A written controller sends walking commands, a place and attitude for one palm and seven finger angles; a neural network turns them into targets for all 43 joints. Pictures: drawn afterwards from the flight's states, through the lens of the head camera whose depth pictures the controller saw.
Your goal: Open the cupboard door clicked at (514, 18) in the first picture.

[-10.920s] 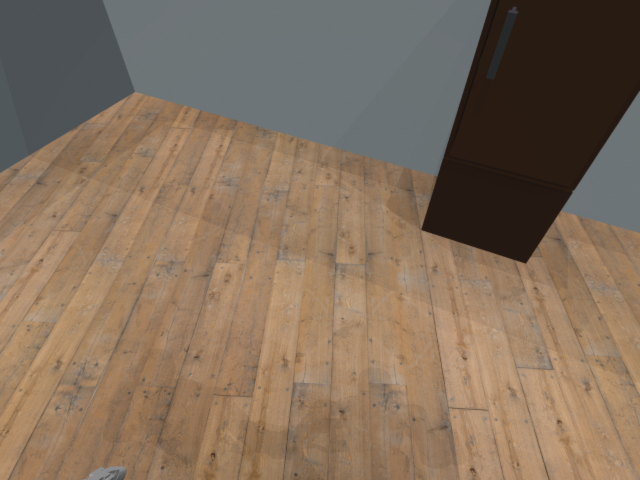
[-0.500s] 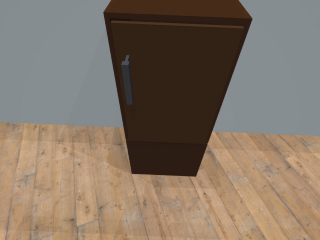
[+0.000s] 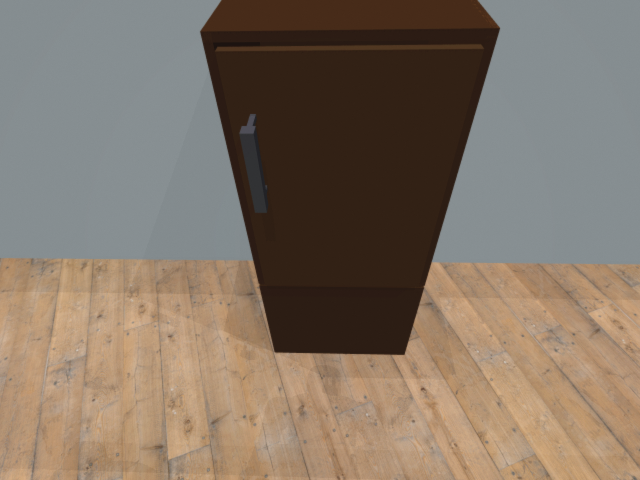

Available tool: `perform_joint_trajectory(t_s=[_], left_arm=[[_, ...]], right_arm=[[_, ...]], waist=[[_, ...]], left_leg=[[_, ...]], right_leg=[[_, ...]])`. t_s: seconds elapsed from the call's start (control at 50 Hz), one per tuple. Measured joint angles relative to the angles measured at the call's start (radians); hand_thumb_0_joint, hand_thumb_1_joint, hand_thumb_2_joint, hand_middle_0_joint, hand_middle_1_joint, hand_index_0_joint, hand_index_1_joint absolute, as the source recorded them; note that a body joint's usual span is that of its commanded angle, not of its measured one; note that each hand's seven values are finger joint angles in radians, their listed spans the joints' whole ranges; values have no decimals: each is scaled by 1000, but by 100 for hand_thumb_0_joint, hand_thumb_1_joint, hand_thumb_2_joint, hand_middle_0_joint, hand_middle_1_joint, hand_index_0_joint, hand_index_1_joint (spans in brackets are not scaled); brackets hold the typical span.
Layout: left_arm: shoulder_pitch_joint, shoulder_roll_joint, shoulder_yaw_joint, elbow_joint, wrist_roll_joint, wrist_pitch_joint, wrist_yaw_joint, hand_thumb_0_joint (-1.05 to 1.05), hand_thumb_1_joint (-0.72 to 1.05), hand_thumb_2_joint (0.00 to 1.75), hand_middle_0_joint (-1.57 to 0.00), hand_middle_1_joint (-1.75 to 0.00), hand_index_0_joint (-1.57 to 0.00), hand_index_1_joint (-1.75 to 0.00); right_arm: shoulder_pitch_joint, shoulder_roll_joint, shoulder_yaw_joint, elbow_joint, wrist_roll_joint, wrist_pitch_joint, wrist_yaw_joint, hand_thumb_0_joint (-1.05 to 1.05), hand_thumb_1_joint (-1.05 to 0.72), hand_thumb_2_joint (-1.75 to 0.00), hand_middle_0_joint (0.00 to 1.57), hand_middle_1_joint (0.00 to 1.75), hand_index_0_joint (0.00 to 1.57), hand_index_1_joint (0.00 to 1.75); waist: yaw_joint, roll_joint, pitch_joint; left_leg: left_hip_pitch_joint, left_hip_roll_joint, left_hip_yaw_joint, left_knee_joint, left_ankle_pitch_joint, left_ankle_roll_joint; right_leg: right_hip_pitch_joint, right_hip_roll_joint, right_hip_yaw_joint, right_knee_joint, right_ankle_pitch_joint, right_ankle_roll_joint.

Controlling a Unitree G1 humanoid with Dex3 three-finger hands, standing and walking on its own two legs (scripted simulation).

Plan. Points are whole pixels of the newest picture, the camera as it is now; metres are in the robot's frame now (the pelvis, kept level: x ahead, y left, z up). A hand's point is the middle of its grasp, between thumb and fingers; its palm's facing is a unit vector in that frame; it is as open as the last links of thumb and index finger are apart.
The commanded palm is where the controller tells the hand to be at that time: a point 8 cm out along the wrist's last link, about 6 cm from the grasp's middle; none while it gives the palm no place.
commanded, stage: look again from close up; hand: left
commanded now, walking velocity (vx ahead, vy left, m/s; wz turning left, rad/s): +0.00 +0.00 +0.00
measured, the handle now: (257, 165) +0.61 +0.15 +0.06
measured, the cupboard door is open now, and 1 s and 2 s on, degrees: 0 0 0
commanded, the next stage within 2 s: shuffle to correct the standing spot in 0.32 s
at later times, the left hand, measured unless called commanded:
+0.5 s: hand out of the picture +0.03 +0.16 -0.16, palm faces +0.01 -0.97 -0.22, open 7.4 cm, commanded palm none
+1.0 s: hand out of the picture +0.05 +0.12 -0.18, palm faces +0.08 -0.98 -0.16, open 7.4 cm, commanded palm none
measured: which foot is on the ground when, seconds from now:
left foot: down 0.00-1.00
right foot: down 0.00-1.00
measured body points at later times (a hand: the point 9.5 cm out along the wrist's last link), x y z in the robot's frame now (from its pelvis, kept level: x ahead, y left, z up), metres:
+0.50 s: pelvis +0.01 -0.02 +0.00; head +0.02 -0.04 +0.45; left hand +0.03 +0.21 -0.15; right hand +0.02 -0.25 -0.16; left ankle -0.01 +0.10 -0.74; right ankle +0.02 -0.13 -0.74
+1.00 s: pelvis +0.07 -0.03 -0.01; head +0.10 -0.03 +0.44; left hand +0.05 +0.18 -0.17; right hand +0.08 -0.25 -0.16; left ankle -0.01 +0.09 -0.73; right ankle +0.02 -0.13 -0.73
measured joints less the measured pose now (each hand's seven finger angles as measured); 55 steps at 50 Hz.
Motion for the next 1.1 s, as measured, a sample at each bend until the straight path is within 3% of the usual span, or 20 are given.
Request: perform_joint_trajectory(t_s=[0.46, 0.88, 0.94, 1.1], left_arm=[[-70, 37, 13, -29, -4, -3, -8, 0, 91, 90, -20, -30, -20, -30], [28, 5, 48, -10, 5, -11, -16, 0, 91, 90, -20, -30, -20, -30], [22, 1, 43, -3, 3, -6, -3, 0, 91, 90, -20, -30, -20, -30], [-34, 17, 54, -45, 1, 18, 14, 1, 92, 90, -20, -30, -20, -30]], right_arm=[[-49, -21, 9, 40, -1, -6, 0, 1, -91, -90, 20, 29, 20, 30], [8, 29, -3, 53, -1, -7, -15, 1, -91, -90, 20, 29, 20, 30], [-23, 39, -3, 58, 6, -3, -20, 1, -91, -90, 20, 29, 20, 30], [-79, 14, -31, 18, 5, 6, -37, 2, -93, -90, 20, 29, 20, 30]], waist=[[1, -12, 20], [3, -33, 31], [7, -48, 33], [19, -51, 56]], left_leg=[[53, 19, 2, -76, 28, -30], [-8, 73, -8, 163, -122, -46], [36, 69, 0, 96, -145, -56], [59, 54, 40, 45, -1, -36]], right_leg=[[28, 21, 1, -30, 4, -28], [17, 60, -31, 121, -165, -63], [32, 54, -33, 107, -162, -57], [40, 28, -36, 87, -37, -32]])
